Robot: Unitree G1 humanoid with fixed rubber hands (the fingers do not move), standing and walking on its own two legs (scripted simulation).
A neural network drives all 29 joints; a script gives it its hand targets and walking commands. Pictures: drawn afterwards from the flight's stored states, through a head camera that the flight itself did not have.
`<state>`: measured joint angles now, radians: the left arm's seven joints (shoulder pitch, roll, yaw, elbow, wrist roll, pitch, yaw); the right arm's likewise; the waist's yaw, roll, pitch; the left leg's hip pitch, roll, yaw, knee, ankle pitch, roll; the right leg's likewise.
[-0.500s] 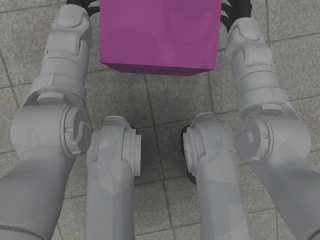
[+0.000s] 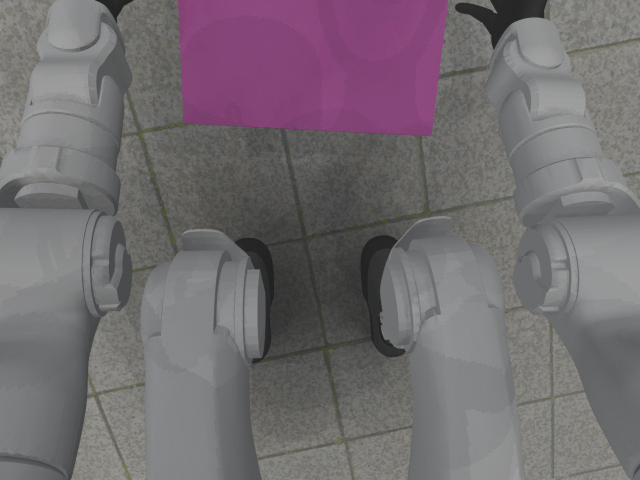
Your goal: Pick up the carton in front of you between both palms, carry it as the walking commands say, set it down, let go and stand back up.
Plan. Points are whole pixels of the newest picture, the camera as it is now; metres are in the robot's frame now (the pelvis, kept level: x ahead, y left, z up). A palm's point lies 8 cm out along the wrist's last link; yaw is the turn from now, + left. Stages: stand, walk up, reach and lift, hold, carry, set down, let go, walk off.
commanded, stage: set down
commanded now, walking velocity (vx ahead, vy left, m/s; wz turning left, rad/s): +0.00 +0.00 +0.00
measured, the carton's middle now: (309, 33) +0.51 +0.01 -0.24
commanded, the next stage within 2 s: let go in 1.06 s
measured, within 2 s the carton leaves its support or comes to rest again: neither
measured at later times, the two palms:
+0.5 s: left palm out of the picture +0.54 +0.20 -0.01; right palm out of the picture +0.52 -0.18 -0.02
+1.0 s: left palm out of the picture +0.54 +0.22 +0.14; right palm out of the picture +0.52 -0.18 +0.14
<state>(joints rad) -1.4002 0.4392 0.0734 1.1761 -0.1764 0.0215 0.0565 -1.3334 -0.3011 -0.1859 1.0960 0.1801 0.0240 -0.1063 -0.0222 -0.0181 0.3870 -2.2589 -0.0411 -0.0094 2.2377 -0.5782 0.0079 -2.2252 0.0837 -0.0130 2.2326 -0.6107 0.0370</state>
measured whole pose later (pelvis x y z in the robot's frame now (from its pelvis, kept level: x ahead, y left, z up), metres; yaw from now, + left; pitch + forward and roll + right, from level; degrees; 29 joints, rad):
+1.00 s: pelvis +0.03 +0.00 +0.24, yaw +1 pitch +46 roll -2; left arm -1.10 0.33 0.26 0.91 0.00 0.14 -0.03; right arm -0.99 -0.18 -0.30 0.77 0.05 0.13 -0.07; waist -0.03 0.00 -0.10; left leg -1.76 -0.05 -0.04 1.35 -0.40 0.01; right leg -1.74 0.06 0.03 1.34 -0.42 0.02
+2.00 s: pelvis +0.13 +0.00 +0.41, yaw +2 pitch +2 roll +0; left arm 0.23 0.21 0.05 0.45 0.00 0.04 -0.06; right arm 0.24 -0.22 -0.04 0.44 0.01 0.04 0.07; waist -0.01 -0.01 0.03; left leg -0.21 -0.04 -0.05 0.42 -0.25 0.01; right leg -0.20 0.03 0.06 0.43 -0.26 -0.01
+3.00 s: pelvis +0.14 +0.00 +0.41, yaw +2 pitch -1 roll +0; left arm 0.18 0.34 0.03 0.80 0.03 0.00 0.02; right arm 0.16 -0.34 -0.02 0.82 -0.03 0.00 -0.03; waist 0.00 0.00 0.00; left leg -0.15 -0.03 -0.04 0.46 -0.29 0.01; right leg -0.14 0.03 0.05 0.45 -0.30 -0.01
